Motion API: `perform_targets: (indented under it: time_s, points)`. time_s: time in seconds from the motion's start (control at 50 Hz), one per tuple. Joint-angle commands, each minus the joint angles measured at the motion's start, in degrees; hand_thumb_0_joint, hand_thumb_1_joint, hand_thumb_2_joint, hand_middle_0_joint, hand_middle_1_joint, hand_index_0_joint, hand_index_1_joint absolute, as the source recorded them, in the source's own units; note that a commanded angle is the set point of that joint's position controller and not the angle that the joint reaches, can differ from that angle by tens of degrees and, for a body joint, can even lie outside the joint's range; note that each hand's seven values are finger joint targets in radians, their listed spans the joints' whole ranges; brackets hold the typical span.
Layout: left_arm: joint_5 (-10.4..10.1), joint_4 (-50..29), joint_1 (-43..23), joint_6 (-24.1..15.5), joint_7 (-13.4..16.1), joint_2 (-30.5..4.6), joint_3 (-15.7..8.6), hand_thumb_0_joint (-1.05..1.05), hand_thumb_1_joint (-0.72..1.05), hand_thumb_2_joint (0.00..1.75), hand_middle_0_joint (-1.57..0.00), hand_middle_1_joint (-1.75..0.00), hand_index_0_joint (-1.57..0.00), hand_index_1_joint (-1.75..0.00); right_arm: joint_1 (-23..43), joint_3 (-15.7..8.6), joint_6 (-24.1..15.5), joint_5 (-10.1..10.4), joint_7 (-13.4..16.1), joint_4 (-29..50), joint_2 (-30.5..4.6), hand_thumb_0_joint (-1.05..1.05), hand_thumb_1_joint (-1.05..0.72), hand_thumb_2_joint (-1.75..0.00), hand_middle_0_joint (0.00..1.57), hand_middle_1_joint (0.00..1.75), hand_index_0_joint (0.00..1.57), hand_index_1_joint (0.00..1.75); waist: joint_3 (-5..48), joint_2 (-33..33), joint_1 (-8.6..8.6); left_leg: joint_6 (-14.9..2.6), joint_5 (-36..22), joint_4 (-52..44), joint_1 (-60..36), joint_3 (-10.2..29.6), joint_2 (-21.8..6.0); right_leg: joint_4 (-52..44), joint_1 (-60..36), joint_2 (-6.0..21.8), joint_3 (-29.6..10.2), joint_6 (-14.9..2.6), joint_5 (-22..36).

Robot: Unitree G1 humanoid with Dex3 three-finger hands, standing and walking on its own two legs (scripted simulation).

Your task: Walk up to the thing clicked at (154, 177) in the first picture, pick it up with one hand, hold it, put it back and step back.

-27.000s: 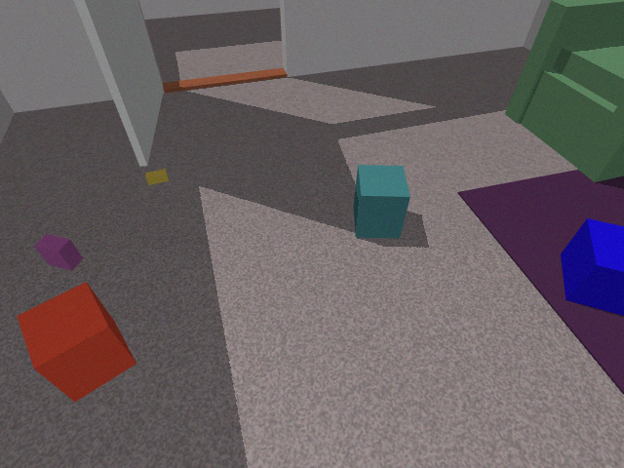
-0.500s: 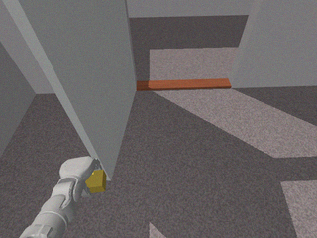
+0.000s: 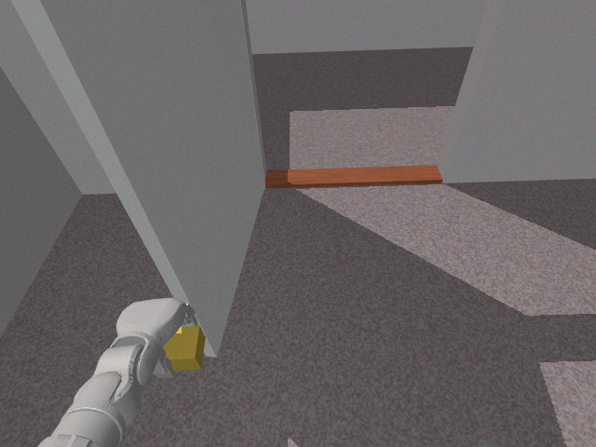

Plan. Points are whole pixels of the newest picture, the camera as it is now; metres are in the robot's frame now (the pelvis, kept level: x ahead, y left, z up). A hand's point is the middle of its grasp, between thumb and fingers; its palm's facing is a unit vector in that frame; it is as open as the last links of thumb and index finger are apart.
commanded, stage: hold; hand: left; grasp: from above
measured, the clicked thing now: (168, 349) +0.32 +0.22 -0.09
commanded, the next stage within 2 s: crouch in 1.32 s
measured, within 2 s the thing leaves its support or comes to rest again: neither
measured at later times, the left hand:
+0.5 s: hand (159, 360) +0.28 +0.21 -0.03, palm faces -0.44 -0.06 -0.89, open 8.0 cm
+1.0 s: hand (155, 358) +0.28 +0.21 -0.02, palm faces -0.45 -0.06 -0.89, open 8.0 cm
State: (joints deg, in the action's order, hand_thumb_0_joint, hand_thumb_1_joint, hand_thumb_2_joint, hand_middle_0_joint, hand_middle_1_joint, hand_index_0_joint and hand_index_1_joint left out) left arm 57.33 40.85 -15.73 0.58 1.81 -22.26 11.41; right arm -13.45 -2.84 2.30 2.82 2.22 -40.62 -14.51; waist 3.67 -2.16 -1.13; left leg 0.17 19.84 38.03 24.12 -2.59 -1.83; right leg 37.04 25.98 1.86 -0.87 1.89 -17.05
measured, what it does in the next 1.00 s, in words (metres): stands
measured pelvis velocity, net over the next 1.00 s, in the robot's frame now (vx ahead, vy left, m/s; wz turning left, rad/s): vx -0.01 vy -0.01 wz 0.00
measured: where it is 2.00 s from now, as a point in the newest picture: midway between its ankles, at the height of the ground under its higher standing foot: outside the picture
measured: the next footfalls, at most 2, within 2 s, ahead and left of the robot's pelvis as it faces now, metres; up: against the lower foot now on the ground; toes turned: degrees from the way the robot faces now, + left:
none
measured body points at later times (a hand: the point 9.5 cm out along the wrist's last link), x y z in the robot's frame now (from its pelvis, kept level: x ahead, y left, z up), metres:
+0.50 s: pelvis -0.01 -0.01 +0.01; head +0.00 -0.03 +0.46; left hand +0.30 +0.21 +0.02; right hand +0.12 -0.27 -0.11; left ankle -0.01 +0.12 -0.72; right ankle +0.02 -0.14 -0.72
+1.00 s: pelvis -0.01 -0.01 +0.01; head +0.00 -0.03 +0.46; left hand +0.30 +0.22 +0.03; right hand +0.14 -0.26 -0.10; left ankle -0.01 +0.12 -0.72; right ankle +0.02 -0.14 -0.72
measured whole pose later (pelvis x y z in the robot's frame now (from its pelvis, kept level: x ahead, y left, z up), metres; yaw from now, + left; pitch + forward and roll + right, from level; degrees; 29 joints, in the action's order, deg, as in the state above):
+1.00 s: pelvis -0.01 -0.01 +0.01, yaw +0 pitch +1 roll +1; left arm 56.7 32.7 -12.0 0.0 -3.3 -23.1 11.4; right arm -10.6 -1.5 3.6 3.9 3.4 -38.6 -14.3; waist 0.4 -2.7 0.6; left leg 0.5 14.9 29.0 15.4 -3.0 -1.5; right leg 29.9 18.2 1.9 -1.1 1.4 -13.1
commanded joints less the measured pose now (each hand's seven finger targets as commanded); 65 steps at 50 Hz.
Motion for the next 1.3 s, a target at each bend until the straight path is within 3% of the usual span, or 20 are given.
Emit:
perform_targets:
  time_s: [0.0, 0.2, 0.22, 0.3, 0.42, 0.5, 0.72, 0.8, 0.84, 0.9, 0.94, 0.98, 1.08, 1.12, 1.2, 1.28]
  points:
    - [0.15, -11.83, -18.05, -0.08, 1.7, -11.57, -5.15, 0.0, 0.8, 0.4, -1.11, -0.35, -1.14, -0.32, 1.45, -2.75, -1.85, 0.31, 0.57, 7.18, -8.08, 0.0, -0.89, -0.89, 0.2, 0.3, 0.2, 0.3, 14.92, 0.3, 0.18, -0.15, -19.15, -5.64, -8.61, 1.24, 2.28, -4.48, -7.29, -3.82, 1.14, -2.53, 14.63]
    - [-0.16, -12.65, -16.15, -0.1, 0.72, -12.08, -5.97, 0.0, 0.78, 0.42, -1.11, -0.36, -1.14, -0.34, 3.3, -2.44, -1.18, 0.55, 0.61, 8.53, -8.02, 0.0, -0.89, -0.9, 0.2, 0.3, 0.2, 0.3, 12.55, 1.03, 0.74, -0.67, -15.79, -8.08, -9.36, 0.49, 2.73, -7.23, -8.97, -3.26, 0.99, -2.27, 12.04]
    - [0.08, -13.01, -16.05, -0.14, 0.49, -11.3, -5.11, 0.0, 0.77, 0.43, -1.12, -0.34, -1.14, -0.33, 3.26, -2.37, -1.15, 0.55, 0.57, 8.67, -7.86, 0.0, -0.89, -0.89, 0.2, 0.3, 0.2, 0.3, 12.44, 1.51, 0.48, -0.78, -15.32, -8.26, -9.44, 0.58, 2.62, -7.34, -8.96, -3.22, 0.94, -2.3, 11.7]
    - [-0.2, -15.17, -16.74, -0.48, 0.44, -12.46, -6.2, 0.0, 0.78, 0.41, -1.11, -0.36, -1.14, -0.33, 4.62, -2.18, -1.14, 0.6, 0.77, 9.08, -7.75, 0.0, -0.89, -0.9, 0.2, 0.3, 0.2, 0.3, 12.0, 0.91, 1.18, -0.85, -13.11, -9.17, -9.68, 0.48, 2.95, -8.54, -9.31, -2.95, 0.63, -2.15, 9.65]
    - [-0.26, -16.36, -16.49, -0.43, 0.18, -12.73, -6.55, 0.0, 0.78, 0.4, -1.11, -0.36, -1.13, -0.33, 5.11, -1.97, -1.1, 0.64, 0.95, 8.95, -7.64, 0.0, -0.89, -0.89, 0.2, 0.3, 0.2, 0.3, 12.32, 1.29, 0.89, -1.01, -12.64, -9.81, -10.93, 0.3, 2.91, -9.41, -10.06, -2.82, 0.44, -1.94, 9.32]
    - [-0.43, -16.74, -16.16, -0.31, -0.18, -12.02, -5.92, 0.0, 0.8, 0.38, -1.11, -0.36, -1.15, -0.33, 5.93, -1.81, -1.15, 0.87, 1.1, 9.33, -7.5, 0.0, -0.89, -0.9, 0.2, 0.3, 0.2, 0.3, 11.04, 1.87, 1.03, -1.01, -11.7, -10.66, -10.97, 0.35, 2.92, -10.28, -10.31, -2.79, 0.45, -1.95, 8.17]
    - [-0.92, -18.77, -16.12, -0.28, -2.29, -12.96, -6.25, 0.0, 0.79, 0.37, -1.09, -0.39, -1.13, -0.35, 7.17, -1.37, -1.31, 1.23, 1.52, 9.79, -7.29, 0.0, -0.89, -0.9, 0.2, 0.3, 0.2, 0.3, 10.72, 1.08, 1.58, -1.01, -12.41, -12.45, -12.76, 0.26, 2.71, -11.47, -11.73, -2.94, 0.56, -2.11, 8.56]
    - [-1.14, -17.31, -13.09, -0.37, -2.84, -12.42, -6.38, 0.0, 0.81, 0.39, -1.12, -0.39, -1.15, -0.35, 7.34, -1.22, -1.2, 1.31, 1.56, 10.1, -7.26, 0.0, -0.9, -0.9, 0.2, 0.3, 0.2, 0.3, 9.19, 1.94, 1.88, -1.01, -12.82, -12.88, -12.57, 0.37, 2.72, -11.85, -12.02, -2.92, 0.67, -2.17, 8.64]
    - [-1.0, -19.25, -15.87, -0.74, -3.0, -12.69, -5.79, 0.0, 0.81, 0.37, -1.1, -0.41, -1.14, -0.36, 7.39, -1.15, -1.25, 1.22, 1.61, 10.06, -7.15, 0.0, -0.9, -0.9, 0.2, 0.3, 0.2, 0.3, 10.34, 1.0, 1.55, -0.82, -13.76, -13.11, -13.6, 0.65, 2.46, -11.49, -11.75, -3.08, 0.78, -2.35, 9.48]
    - [-0.81, -19.25, -14.53, -0.82, -2.69, -12.88, -6.84, 0.0, 0.78, 0.38, -1.08, -0.4, -1.13, -0.36, 7.31, -1.29, -1.17, 1.27, 1.68, 10.04, -7.03, 0.0, -0.89, -0.9, 0.2, 0.3, 0.2, 0.3, 10.8, 0.72, 2.03, -0.76, -14.15, -13.13, -14.17, 0.44, 2.68, -11.71, -12.32, -3.1, 0.86, -2.35, 9.71]
    - [-0.71, -19.12, -14.31, -0.65, -2.56, -11.86, -5.82, 0.0, 0.79, 0.4, -1.1, -0.39, -1.14, -0.35, 7.35, -1.26, -1.22, 1.17, 1.67, 9.71, -7.03, 0.0, -0.89, -0.9, 0.2, 0.3, 0.2, 0.3, 11.04, 1.31, 1.51, -0.77, -15.58, -12.85, -14.76, 0.42, 2.65, -11.64, -12.52, -3.07, 0.83, -2.28, 11.13]
    - [-0.37, -17.86, -14.78, -0.51, -2.15, -13.18, -7.16, 0.0, 0.82, 0.41, -1.13, -0.38, -1.16, -0.35, 6.99, -1.4, -1.13, 1.14, 1.71, 9.14, -7.2, 0.0, -0.89, -0.9, 0.2, 0.3, 0.2, 0.3, 11.17, 0.89, 1.65, -0.72, -16.89, -12.63, -14.7, 0.41, 2.64, -11.45, -12.63, -3.07, 0.87, -2.27, 12.36]
    - [-0.43, -18.08, -15.59, -0.31, -1.85, -11.88, -5.72, 0.0, 0.84, 0.39, -1.13, -0.4, -1.17, -0.36, 7.17, -1.3, -1.01, 1.2, 1.63, 9.31, -6.81, 0.0, -0.89, -0.9, 0.2, 0.3, 0.2, 0.3, 10.58, 1.01, 1.69, -0.9, -16.23, -12.92, -14.35, 0.1, 2.86, -12.02, -12.62, -2.81, 0.82, -2.17, 12.22]
    - [-0.17, -16.36, -13.14, -0.14, -1.69, -12.17, -6.51, 0.0, 0.82, 0.42, -1.12, -0.41, -1.15, -0.37, 7.01, -1.58, -0.8, 1.28, 1.55, 9.38, -7.16, 0.0, -0.89, -0.9, 0.2, 0.3, 0.2, 0.3, 10.14, 1.28, 1.88, -0.83, -16.13, -13.07, -14.35, 0.07, 2.78, -12.08, -12.68, -2.86, 0.82, -2.26, 11.81]
    - [-0.13, -19.45, -16.86, -0.42, -1.77, -13.05, -6.46, 0.0, 0.83, 0.42, -1.13, -0.42, -1.16, -0.38, 6.52, -1.59, -0.64, 1.17, 1.6, 9.18, -7.04, 0.0, -0.89, -0.9, 0.2, 0.3, 0.2, 0.3, 12.28, 0.8, 1.85, -0.83, -18.48, -12.75, -15.37, 0.33, 2.6, -11.64, -13.34, -2.99, 0.97, -2.26, 14.06]
    - [-0.18, -17.18, -16.56, -0.27, -1.22, -12.43, -6.11, 0.0, 0.83, 0.43, -1.14, -0.4, -1.17, -0.37, 6.48, -1.64, -0.6, 1.09, 1.62, 8.89, -7.21, 0.0, -0.89, -0.9, 0.2, 0.3, 0.2, 0.3, 11.31, 0.69, 1.46, -0.8, -17.69, -12.99, -15.33, 0.21, 2.64, -12.09, -13.18, -2.89, 0.97, -2.28, 13.48]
